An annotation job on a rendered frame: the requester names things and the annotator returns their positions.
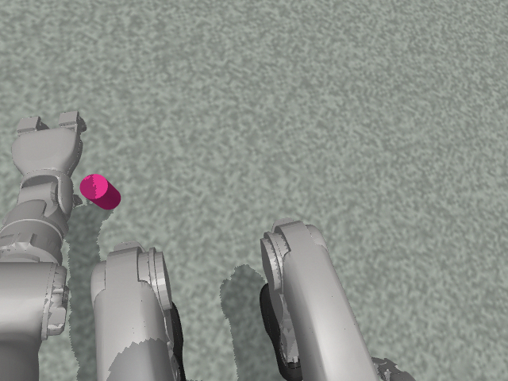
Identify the right robot hand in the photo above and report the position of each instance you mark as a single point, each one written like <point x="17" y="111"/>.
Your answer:
<point x="388" y="370"/>

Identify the can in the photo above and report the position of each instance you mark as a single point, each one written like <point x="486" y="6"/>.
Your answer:
<point x="97" y="189"/>

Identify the left robot arm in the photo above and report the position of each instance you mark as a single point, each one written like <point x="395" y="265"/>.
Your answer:
<point x="33" y="291"/>

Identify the left robot hand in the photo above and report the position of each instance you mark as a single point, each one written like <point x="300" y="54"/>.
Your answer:
<point x="40" y="148"/>

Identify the left robot foot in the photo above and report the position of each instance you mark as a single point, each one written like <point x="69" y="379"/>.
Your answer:
<point x="178" y="343"/>

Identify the right robot foot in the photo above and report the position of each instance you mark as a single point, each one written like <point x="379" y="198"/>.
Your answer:
<point x="289" y="371"/>

